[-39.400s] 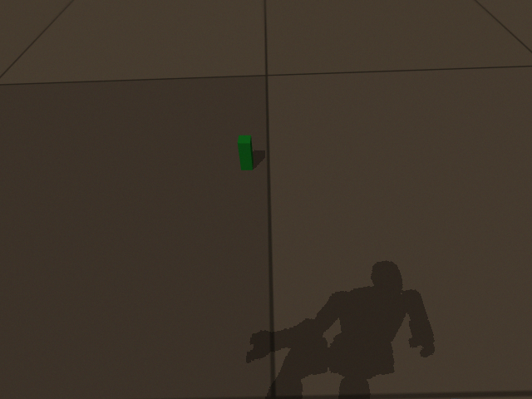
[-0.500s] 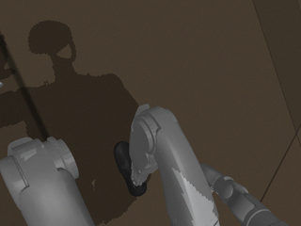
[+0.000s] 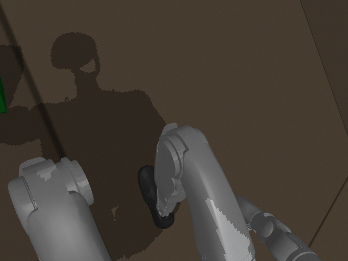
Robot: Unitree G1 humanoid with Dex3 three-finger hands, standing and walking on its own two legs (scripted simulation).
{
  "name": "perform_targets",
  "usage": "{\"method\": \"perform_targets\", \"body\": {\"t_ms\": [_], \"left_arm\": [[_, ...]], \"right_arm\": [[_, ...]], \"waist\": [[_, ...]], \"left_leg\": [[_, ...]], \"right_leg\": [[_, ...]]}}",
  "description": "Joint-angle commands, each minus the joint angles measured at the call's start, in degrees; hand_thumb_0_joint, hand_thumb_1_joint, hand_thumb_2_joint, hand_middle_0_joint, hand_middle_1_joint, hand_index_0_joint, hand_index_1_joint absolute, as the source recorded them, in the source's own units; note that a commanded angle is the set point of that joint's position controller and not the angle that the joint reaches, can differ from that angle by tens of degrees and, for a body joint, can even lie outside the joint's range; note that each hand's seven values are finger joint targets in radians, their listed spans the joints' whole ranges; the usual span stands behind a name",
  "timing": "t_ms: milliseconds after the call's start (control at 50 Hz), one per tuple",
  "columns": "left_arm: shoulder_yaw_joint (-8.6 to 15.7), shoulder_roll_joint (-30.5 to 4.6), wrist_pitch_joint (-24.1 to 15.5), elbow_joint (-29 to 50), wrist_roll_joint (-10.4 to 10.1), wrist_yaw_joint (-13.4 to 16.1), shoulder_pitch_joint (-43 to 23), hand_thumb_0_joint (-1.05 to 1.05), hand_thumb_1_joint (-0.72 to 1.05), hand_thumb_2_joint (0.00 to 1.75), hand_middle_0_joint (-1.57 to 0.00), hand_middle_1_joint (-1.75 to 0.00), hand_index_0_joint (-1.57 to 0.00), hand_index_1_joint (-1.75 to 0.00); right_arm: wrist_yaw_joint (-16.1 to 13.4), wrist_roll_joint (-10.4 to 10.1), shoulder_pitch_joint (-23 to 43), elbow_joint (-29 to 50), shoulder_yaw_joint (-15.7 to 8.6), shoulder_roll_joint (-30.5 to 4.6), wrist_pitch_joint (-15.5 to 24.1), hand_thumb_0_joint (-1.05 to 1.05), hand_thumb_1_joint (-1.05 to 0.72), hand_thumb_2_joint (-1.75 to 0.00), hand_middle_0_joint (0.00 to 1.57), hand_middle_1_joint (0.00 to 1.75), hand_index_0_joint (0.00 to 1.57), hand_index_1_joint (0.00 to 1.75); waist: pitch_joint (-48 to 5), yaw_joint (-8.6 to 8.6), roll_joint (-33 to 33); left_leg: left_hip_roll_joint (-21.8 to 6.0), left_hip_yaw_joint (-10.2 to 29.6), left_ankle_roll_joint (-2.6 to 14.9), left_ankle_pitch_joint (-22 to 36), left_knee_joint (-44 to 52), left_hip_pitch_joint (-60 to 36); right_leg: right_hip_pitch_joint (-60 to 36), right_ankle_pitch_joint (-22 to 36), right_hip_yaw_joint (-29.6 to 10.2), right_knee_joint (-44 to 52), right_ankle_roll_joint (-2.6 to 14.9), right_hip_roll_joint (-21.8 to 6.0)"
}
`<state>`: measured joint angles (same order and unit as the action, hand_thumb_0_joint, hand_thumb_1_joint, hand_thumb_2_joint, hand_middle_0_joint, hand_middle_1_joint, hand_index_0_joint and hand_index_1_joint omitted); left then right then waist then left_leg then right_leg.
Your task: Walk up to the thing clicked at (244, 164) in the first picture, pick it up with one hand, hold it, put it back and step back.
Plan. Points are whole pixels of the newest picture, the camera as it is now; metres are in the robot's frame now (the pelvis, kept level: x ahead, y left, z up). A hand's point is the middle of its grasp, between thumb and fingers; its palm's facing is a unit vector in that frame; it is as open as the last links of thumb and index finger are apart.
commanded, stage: rise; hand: left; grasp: from the side
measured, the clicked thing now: out of the picture +0.48 +0.27 -0.21
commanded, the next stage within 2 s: home in 0.16 s
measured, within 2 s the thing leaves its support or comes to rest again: neither
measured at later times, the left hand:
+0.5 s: hand out of the picture +0.40 +0.41 -0.01, palm faces +0.36 -0.83 -0.43, open 17.1 cm
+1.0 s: hand out of the picture +0.28 +0.30 +0.17, palm faces +0.31 -0.86 -0.41, open 17.1 cm
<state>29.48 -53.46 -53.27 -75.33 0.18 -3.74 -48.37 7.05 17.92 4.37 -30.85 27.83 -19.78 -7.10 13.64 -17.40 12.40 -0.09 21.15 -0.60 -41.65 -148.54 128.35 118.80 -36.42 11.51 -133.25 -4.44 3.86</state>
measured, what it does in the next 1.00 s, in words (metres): rises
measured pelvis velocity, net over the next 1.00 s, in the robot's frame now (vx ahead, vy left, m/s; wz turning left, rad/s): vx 0.05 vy -0.02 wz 0.24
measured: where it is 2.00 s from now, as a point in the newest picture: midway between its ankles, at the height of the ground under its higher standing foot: (120, 232)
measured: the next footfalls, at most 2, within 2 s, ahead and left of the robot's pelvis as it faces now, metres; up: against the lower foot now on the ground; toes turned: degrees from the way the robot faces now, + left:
none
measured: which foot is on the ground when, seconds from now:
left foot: down 0.00-1.00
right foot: down 0.00-1.00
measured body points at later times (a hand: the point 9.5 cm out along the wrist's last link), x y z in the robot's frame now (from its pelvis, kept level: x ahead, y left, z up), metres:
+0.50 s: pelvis +0.01 +0.00 +0.05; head +0.20 +0.11 +0.44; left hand +0.38 +0.46 +0.02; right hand +0.14 -0.25 -0.05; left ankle +0.07 +0.12 -0.27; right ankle +0.14 -0.14 -0.27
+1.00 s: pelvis +0.05 -0.02 +0.27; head +0.19 +0.04 +0.70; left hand +0.26 +0.34 +0.20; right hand +0.30 -0.22 +0.17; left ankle +0.07 +0.12 -0.27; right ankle +0.14 -0.14 -0.27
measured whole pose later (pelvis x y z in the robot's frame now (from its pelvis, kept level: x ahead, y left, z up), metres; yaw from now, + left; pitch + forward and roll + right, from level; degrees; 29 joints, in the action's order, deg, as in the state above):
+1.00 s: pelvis +0.05 -0.02 +0.27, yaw +14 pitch +27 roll -3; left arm 10.2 -21.6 3.1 -24.8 1.9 5.2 -3.0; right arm -4.2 -2.6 -6.6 -27.9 -0.1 -14.6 -5.0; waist -10.0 -2.9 -1.0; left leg -3.0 4.2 -1.7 -36.2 -92.0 83.5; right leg 81.3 -35.3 1.9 -89.1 -1.4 -0.8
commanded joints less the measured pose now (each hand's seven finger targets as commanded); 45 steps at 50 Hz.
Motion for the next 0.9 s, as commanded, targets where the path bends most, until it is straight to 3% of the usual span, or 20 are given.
{"method": "perform_targets", "body": {"t_ms": [0, 20, 80, 100, 140, 160, 180, 200, 240, 280, 300, 360, 440, 460, 480, 580, 600, 680, 740, 880], "left_arm": [[0.2, -10.8, 1.9, 11.1, -2.0, -3.6, -12.1, 0.00, -0.51, 0.03, -0.10, -0.03, -0.10, -0.03], [-3.5, -6.5, 3.8, 7.7, -2.2, -5.1, -10.5, 0.00, -0.52, 0.02, -0.10, -0.03, -0.10, -0.03], [-5.0, -6.0, 6.7, 10.2, -3.1, -7.8, -14.0, 0.00, -0.46, 0.07, -0.05, -0.01, -0.04, -0.02], [0.8, -14.9, 10.1, 9.1, 4.0, -4.4, -12.0, 0.00, -0.54, 0.07, -0.08, -0.05, -0.07, -0.05], [-3.1, -8.6, 13.6, 9.0, 4.2, -2.8, -15.3, 0.00, -0.55, 0.09, -0.08, -0.07, -0.07, -0.08], [-3.6, -8.1, 14.8, 11.1, 4.6, -2.5, -16.7, 0.00, -0.57, 0.10, -0.08, -0.07, -0.06, -0.08], [-3.1, -8.7, 16.1, 12.0, 5.2, -2.0, -16.9, 0.00, -0.58, 0.10, -0.08, -0.07, -0.06, -0.08], [1.3, -16.3, 17.3, 18.5, 6.2, -0.9, -19.1, 0.00, -0.58, 0.09, -0.09, -0.07, -0.07, -0.08], [0.2, -15.8, 20.7, 19.8, 7.8, -0.4, -19.7, 0.00, -0.59, 0.09, -0.10, -0.08, -0.08, -0.09], [0.9, -15.9, 23.3, 23.0, 8.3, 0.4, -17.8, 0.00, -0.45, 0.11, -0.06, -0.07, -0.06, -0.07], [2.3, -16.2, 24.9, 23.7, 8.3, 0.9, -14.0, 0.00, -0.47, 0.11, -0.06, -0.07, -0.06, -0.07], [1.2, -10.6, 29.3, 25.5, 8.3, 1.2, -7.0, 0.00, -0.46, 0.11, -0.06, -0.07, -0.06, -0.07], [-5.7, 3.2, 35.1, 32.6, 6.6, 0.9, 4.0, 0.00, -0.46, 0.11, -0.06, -0.07, -0.06, -0.07], [-5.4, 3.0, 36.6, 37.6, 6.2, 1.3, 6.3, 0.00, -0.48, 0.10, -0.06, -0.07, -0.06, -0.07], [-7.4, 5.4, 38.0, 38.7, 5.9, 1.4, 7.4, 0.00, -0.53, 0.07, -0.05, -0.06, -0.05, -0.06], [-6.4, 4.1, 42.8, 57.3, 4.5, 3.8, 12.6, 0.00, -0.51, 0.08, -0.06, -0.06, -0.06, -0.07], [-5.7, 4.4, 44.2, 54.6, 4.3, 4.5, 18.7, 0.00, -0.48, 0.10, -0.06, -0.07, -0.06, -0.07], [-6.5, 6.8, 47.0, 61.1, 3.8, 6.8, 21.9, 0.00, -0.46, 0.11, -0.07, -0.07, -0.06, -0.07], [-8.9, 11.0, 49.1, 60.6, 3.4, 8.0, 27.3, 0.00, -0.47, 0.11, -0.06, -0.07, -0.06, -0.07], [-15.3, 21.5, 53.0, 59.2, 1.9, 9.7, 39.0, 0.00, -0.54, 0.06, -0.05, -0.06, -0.05, -0.06]], "right_arm": [[-2.0, -2.2, -5.9, 0.4, -9.7, -20.2, -1.4, 0.00, -0.90, -0.90, 0.20, 0.30, 0.20, 0.30], [-2.1, -2.8, -6.5, 0.1, -9.8, -19.6, -1.5, 0.00, -0.90, -0.90, 0.20, 0.30, 0.20, 0.30], [-2.7, -4.4, -8.3, 0.3, -11.2, -19.3, -1.4, 0.00, -0.85, -0.90, 0.20, 0.30, 0.20, 0.30], [-2.5, -5.6, -10.6, -1.3, -14.4, -18.1, -2.3, 0.00, -0.93, -0.92, 0.20, 0.30, 0.20, 0.30], [-2.0, -6.7, -12.1, 0.0, -15.0, -17.1, -3.3, 0.00, -0.94, -0.92, 0.20, 0.30, 0.20, 0.30], [-1.9, -7.3, -12.2, 0.2, -15.4, -16.8, -3.7, 0.00, -0.94, -0.92, 0.20, 0.30, 0.20, 0.30], [-1.9, -7.7, -12.3, 0.6, -15.8, -16.3, -3.9, 0.00, -0.94, -0.92, 0.20, 0.30, 0.20, 0.30], [-2.3, -8.3, -13.0, 0.4, -17.5, -17.3, -4.2, 0.00, -0.95, -0.92, 0.20, 0.30, 0.20, 0.30], [-2.2, -9.3, -14.4, 0.3, -18.3, -15.2, -4.9, 0.00, -0.98, -0.93, 0.20, 0.30, 0.20, 0.30], [-2.3, -10.3, -15.2, -0.1, -19.9, -14.4, -5.5, 0.00, -0.90, -0.90, 0.20, 0.30, 0.20, 0.30], [-2.3, -11.0, -15.2, 0.4, -20.6, -14.1, -5.6, 0.00, -0.90, -0.90, 0.20, 0.30, 0.20, 0.30], [-2.4, -12.6, -16.4, 1.3, -23.3, -12.9, -5.8, 0.00, -0.90, -0.90, 0.20, 0.30, 0.20, 0.30], [-2.9, -15.4, -17.2, 2.3, -27.4, -10.8, -5.5, 0.00, -0.90, -0.90, 0.20, 0.30, 0.20, 0.30], [-3.2, -16.2, -18.1, 2.9, -29.1, -11.2, -5.3, 0.00, -0.90, -0.90, 0.20, 0.30, 0.20, 0.30], [-3.3, -16.9, -18.0, 3.2, -29.2, -10.5, -5.2, 0.00, -0.90, -0.90, 0.20, 0.30, 0.20, 0.30], [-5.3, -19.4, -17.9, 5.6, -31.2, -8.1, -4.4, 0.00, -0.90, -0.90, 0.20, 0.30, 0.20, 0.30], [-5.9, -19.8, -17.0, 6.1, -31.6, -8.3, -4.2, 0.00, -0.89, -0.90, 0.20, 0.30, 0.20, 0.30], [-8.3, -20.3, -16.5, 6.9, -31.7, -5.9, -2.5, 0.00, -0.89, -0.90, 0.20, 0.30, 0.20, 0.30], [-9.8, -20.4, -15.6, 7.1, -31.7, -4.8, -0.9, 0.00, -0.89, -0.90, 0.20, 0.30, 0.20, 0.30], [-11.7, -20.3, -16.7, 7.0, -31.3, -2.5, 2.9, 0.00, -0.89, -0.90, 0.20, 0.30, 0.20, 0.30]], "waist": [[-36.5, -3.72, -38.6], [-35.4, -4.49, -36.0], [-35.0, -5.33, -31.2], [-42.5, 0.41, -35.6], [-43.0, -2.10, -35.5], [-43.6, -1.84, -36.1], [-43.6, -0.90, -36.5], [-47.9, 1.59, -39.8], [-49.3, 2.64, -42.2], [-49.3, 4.46, -42.5], [-49.9, 6.43, -41.7], [-51.7, 8.10, -38.8], [-55.5, 9.28, -32.9], [-58.1, 9.55, -30.9], [-56.4, 9.28, -28.3], [-59.7, 12.00, -23.4], [-58.3, 12.32, -21.6], [-57.2, 13.51, -21.9], [-54.2, 13.69, -23.1], [-49.1, 13.23, -19.5]], "left_leg": [[-4.2, -6.7, -1.25, 13.2, 22.4, -28.1], [-4.2, -6.7, -0.69, 11.8, 22.1, -26.2], [-3.8, -6.9, 0.39, 9.5, 21.7, -22.7], [-3.7, -8.4, -0.36, 13.6, 23.7, -30.0], [-4.0, -8.4, -0.42, 13.7, 24.2, -29.6], [-3.8, -8.3, -0.47, 13.0, 24.9, -30.0], [-3.5, -8.8, -0.36, 12.1, 25.6, -29.6], [-3.6, -9.0, -0.53, 12.3, 26.6, -32.6], [-3.5, -10.0, -0.79, 12.0, 27.8, -34.9], [-3.1, -11.2, -0.78, 9.1, 30.1, -34.2], [-3.0, -11.8, -0.80, 8.8, 31.0, -34.1], [-2.4, -13.5, -0.31, 8.1, 33.6, -33.2], [-1.9, -13.9, 0.23, 7.1, 38.5, -36.6], [-1.7, -14.3, 0.71, 7.4, 39.3, -36.9], [-1.8, -13.8, 0.97, 5.9, 40.9, -37.0], [-1.8, -14.3, 1.83, 5.0, 47.5, -42.4], [-1.9, -14.9, 2.07, 4.9, 48.7, -43.1], [-2.0, -15.8, 1.84, 4.9, 55.3, -49.6], [-2.3, -15.9, 1.40, 5.8, 59.9, -55.1], [-1.7, -18.8, 1.49, 17.7, 66.7, -62.9]], "right_leg": [[-13.0, 12.9, 5.4, 7.5, 5.43, 1.0], [-13.1, 12.3, 5.3, 8.0, 5.22, 1.1], [-12.5, 11.0, 5.1, 9.2, 5.03, 0.8], [-13.0, 11.8, 3.3, 10.4, 5.38, 0.3], [-10.9, 11.3, 3.1, 10.1, 5.65, 0.2], [-9.7, 10.7, 3.1, 9.9, 5.80, 0.0], [-9.4, 9.9, 2.8, 10.4, 5.85, -0.2], [-9.4, 9.8, 2.1, 10.3, 5.99, -0.6], [-7.4, 8.5, 0.8, 10.1, 6.12, -0.7], [-7.5, 6.2, -0.3, 10.9, 6.41, -0.8], [-7.5, 5.7, -0.8, 11.3, 6.54, -0.8], [-8.7, 5.2, -1.9, 13.8, 6.70, -0.9], [-8.8, 4.2, -3.4, 18.5, 6.88, -1.3], [-11.4, 4.6, -3.9, 20.7, 6.76, -1.5], [-11.4, 3.7, -4.2, 22.3, 6.69, -1.5], [-22.4, 3.3, -6.2, 30.3, 6.08, -2.1], [-24.6, 3.2, -6.6, 32.5, 5.91, -2.1], [-31.1, 2.8, -8.3, 39.0, 5.90, -2.6], [-33.4, 3.1, -8.7, 42.8, 6.03, -2.8], [-48.3, 13.3, -9.6, 53.9, 5.73, -3.3]]}}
